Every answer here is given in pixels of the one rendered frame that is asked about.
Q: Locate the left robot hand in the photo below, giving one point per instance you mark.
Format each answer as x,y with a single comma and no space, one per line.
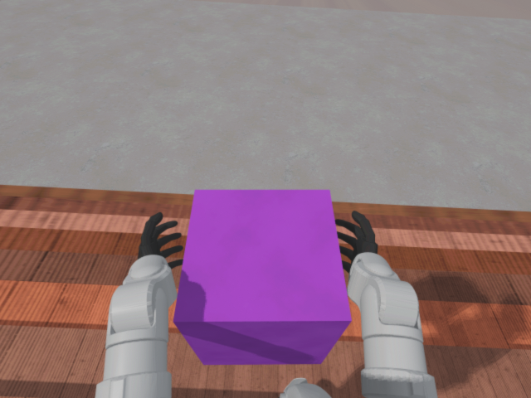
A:
151,245

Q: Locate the right robot forearm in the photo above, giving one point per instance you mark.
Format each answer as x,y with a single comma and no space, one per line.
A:
394,357

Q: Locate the right robot hand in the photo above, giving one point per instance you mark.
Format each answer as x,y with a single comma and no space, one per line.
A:
365,241

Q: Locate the left robot forearm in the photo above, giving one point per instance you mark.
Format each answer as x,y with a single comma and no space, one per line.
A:
137,333

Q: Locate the robot right shin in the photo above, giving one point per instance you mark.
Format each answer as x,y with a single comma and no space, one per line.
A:
296,381

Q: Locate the carton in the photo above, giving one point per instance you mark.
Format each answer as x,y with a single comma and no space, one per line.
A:
262,281

